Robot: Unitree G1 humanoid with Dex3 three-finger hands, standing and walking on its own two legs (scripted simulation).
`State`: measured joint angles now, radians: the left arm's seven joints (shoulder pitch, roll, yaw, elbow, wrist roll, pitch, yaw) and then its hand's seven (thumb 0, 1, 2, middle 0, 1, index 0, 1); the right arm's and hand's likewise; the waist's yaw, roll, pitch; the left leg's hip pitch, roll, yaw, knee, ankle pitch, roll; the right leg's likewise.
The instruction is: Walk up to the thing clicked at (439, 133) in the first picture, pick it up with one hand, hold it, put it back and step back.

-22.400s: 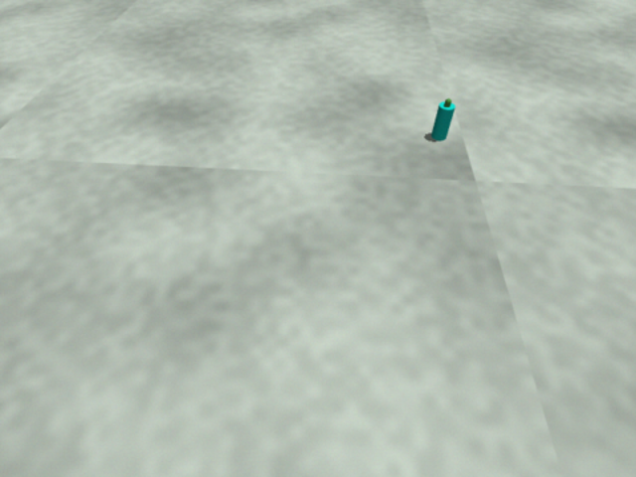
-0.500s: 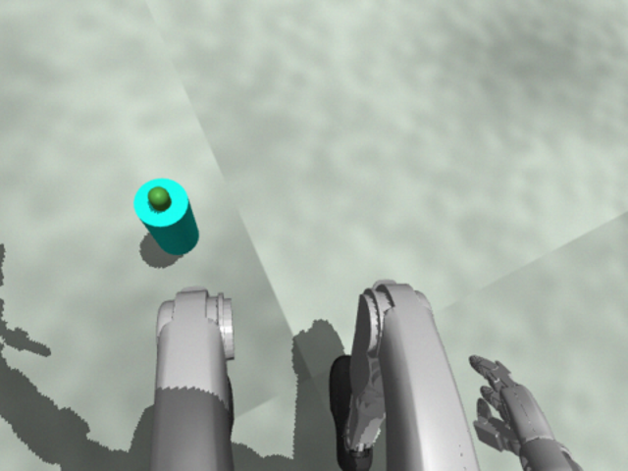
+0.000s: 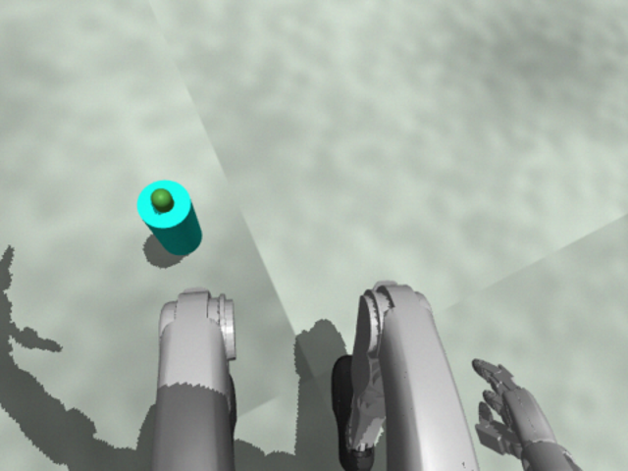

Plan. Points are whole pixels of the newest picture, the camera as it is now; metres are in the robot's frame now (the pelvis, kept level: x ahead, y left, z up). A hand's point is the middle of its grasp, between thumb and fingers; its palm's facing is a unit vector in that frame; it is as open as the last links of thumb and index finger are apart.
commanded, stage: approach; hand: left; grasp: from the side
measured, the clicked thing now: (172, 218) +0.47 +0.22 -0.27
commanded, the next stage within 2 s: close in in 0.60 s
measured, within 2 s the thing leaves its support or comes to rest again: neither
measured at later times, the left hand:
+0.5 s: hand (46, 232) +0.40 +0.34 -0.13, palm faces +0.12 -0.99 +0.04, open 17.6 cm
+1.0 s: hand (130, 229) +0.44 +0.28 -0.25, palm faces +0.15 -0.99 +0.07, open 17.6 cm
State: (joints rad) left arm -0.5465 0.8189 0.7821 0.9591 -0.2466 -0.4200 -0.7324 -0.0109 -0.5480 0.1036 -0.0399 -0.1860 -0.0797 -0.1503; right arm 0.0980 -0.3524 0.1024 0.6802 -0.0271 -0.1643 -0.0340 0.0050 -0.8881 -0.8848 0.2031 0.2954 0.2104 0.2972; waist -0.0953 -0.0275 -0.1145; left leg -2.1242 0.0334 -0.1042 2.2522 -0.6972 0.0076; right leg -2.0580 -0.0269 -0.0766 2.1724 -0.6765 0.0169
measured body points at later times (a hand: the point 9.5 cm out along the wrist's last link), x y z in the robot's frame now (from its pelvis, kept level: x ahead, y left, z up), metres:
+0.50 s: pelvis +0.00 +0.00 -0.05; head +0.23 +0.10 +0.32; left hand +0.38 +0.40 -0.13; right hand +0.16 -0.28 -0.13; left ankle +0.08 +0.12 -0.35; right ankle +0.10 -0.13 -0.35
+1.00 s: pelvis -0.01 +0.01 -0.10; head +0.23 +0.16 +0.25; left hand +0.43 +0.33 -0.25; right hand +0.14 -0.26 -0.13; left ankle +0.08 +0.12 -0.35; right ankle +0.10 -0.13 -0.35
